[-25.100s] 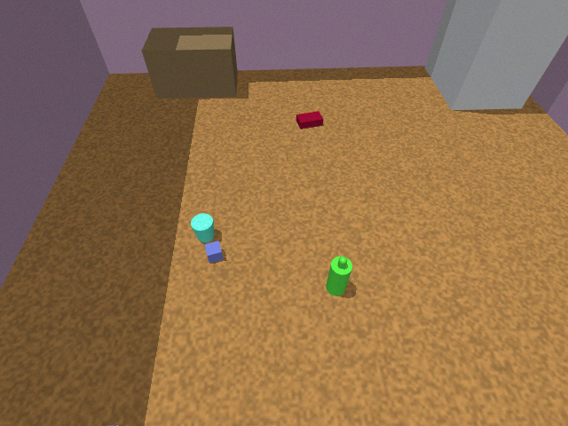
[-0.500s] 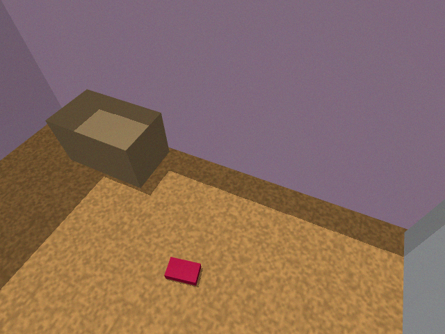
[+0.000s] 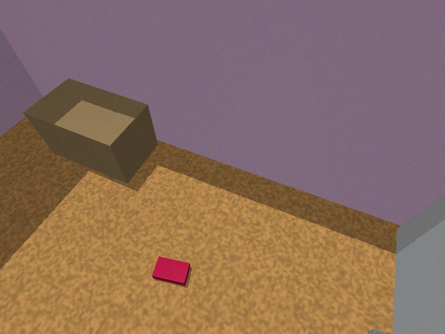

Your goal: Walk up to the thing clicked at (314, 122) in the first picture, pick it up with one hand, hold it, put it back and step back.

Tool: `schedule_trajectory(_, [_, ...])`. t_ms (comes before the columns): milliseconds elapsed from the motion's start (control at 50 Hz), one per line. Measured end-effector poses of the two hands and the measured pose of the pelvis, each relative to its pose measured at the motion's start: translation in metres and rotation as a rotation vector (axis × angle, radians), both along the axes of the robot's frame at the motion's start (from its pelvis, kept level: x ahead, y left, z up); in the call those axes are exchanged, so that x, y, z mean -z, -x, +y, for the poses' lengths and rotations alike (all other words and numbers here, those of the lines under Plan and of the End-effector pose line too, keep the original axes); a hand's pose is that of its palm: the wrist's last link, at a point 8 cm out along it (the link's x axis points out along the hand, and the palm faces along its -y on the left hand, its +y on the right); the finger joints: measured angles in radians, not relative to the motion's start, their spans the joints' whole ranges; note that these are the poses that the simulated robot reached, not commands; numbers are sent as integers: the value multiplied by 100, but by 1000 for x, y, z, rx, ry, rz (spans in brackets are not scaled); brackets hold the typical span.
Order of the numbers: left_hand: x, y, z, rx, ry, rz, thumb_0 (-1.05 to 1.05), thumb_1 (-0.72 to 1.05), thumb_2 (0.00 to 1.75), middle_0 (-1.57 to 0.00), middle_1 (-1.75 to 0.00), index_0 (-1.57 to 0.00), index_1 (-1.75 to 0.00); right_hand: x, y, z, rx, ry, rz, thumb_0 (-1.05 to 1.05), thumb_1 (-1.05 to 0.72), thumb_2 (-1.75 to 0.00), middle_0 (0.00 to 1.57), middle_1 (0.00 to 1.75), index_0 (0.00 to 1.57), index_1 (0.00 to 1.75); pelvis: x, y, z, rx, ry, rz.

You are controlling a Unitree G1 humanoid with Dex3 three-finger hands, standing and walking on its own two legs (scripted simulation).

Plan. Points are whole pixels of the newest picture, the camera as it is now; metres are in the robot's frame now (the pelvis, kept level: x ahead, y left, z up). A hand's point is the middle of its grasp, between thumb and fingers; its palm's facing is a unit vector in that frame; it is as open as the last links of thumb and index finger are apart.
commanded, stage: walk up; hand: left
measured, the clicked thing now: (171, 270) +0.41 +0.22 -0.75
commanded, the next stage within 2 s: none
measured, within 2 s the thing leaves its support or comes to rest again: neither
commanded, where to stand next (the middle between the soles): +0.02 -0.02 m, yaw +0 degrees
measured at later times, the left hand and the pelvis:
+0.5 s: hand (117, 310) +0.17 +0.22 -0.14, palm faces -0.01 -0.94 -0.34, open 7.4 cm; pelvis +0.03 -0.02 +0.01, yaw +0 degrees
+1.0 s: hand out of the picture +0.07 +0.23 -0.15, palm faces +0.01 -0.95 -0.32, open 7.4 cm; pelvis +0.01 -0.02 +0.01, yaw +0 degrees
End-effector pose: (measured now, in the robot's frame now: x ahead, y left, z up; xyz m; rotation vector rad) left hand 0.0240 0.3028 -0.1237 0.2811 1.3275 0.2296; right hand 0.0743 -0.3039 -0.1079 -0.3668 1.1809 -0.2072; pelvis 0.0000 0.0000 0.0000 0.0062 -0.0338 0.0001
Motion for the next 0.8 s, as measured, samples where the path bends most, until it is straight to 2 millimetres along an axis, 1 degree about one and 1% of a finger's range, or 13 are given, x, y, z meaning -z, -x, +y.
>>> schedule_trajectory(40, [0, -16, -2, 4, 4, -17, 1, 91, 90, -20, -30, -20, -30, -4, -3, 2, -1, -4, -7, 0, -90, -89, 20, 30, 21, 30, -2, -5, -2, -5, 10, 0])
schedule_trajectory(100, [-2, -45, -9, 33, 8, -72, 1, 91, 90, -20, -30, -20, -29, -6, -7, -1, -2, -1, -1, 0, -90, -89, 20, 30, 21, 30, -4, -11, -8, 1, 16, -7])
schedule_trajectory(180, [-2, -80, -20, 76, -9, -141, 1, 91, 90, -20, -30, -20, -29, 5, -14, -15, 28, -10, -2, 0, -90, -89, 20, 30, 21, 30, 4, -18, -19, 12, 5, -30])
schedule_trajectory(220, [-6, -92, -27, 82, -14, -159, 0, 91, 90, -20, -30, -20, -29, 9, -19, -20, 56, -21, -4, 0, -90, -89, 20, 30, 21, 30, 4, -22, -22, 3, 21, -32])
schedule_trajectory(280, [-12, -106, -33, 99, -13, -176, 0, 91, 90, -20, -30, -20, -29, 12, -25, -22, 65, -33, -4, 0, -90, -89, 20, 30, 21, 30, 3, -28, -23, 1, 16, -15])
schedule_trajectory(360, [-19, -124, -37, 100, -10, -198, 0, 91, 90, -20, -30, -20, -30, 13, -24, -20, 61, -50, 17, 0, -90, -89, 20, 30, 21, 30, -1, -32, -22, 1, 4, -4])
schedule_trajectory(420, [-21, -132, -37, 98, -10, -217, 0, 90, 90, -20, -30, -20, -30, 12, -23, -18, 55, -55, 39, 0, -90, -89, 20, 30, 21, 30, -3, -33, -24, 1, 4, -1])
schedule_trajectory(500, [-21, -133, -36, 96, -10, -217, 0, 91, 90, -20, -30, -20, -30, 9, -23, -16, 53, -53, 43, 0, -90, -89, 20, 30, 21, 30, -5, -30, -24, 2, 5, -2])
schedule_trajectory(580, [-20, -125, -35, 90, -5, -198, 0, 91, 90, -20, -30, -20, -30, 5, -23, -16, 52, -50, 33, 0, -90, -89, 20, 30, 21, 30, -7, -27, -24, 3, 5, -6])
schedule_trajectory(660, [-18, -111, -35, 78, 1, -177, 0, 91, 90, -20, -30, -20, -30, 2, -23, -17, 48, -45, 22, 0, -90, -89, 20, 30, 21, 30, -8, -23, -23, 4, 5, -11])
schedule_trajectory(800, [-14, -80, -32, 48, 8, -125, 0, 91, 90, -20, -30, -20, -30, 0, -18, -15, 38, -46, 20, 0, -90, -89, 20, 30, 21, 30, -9, -15, -22, 4, 5, -16])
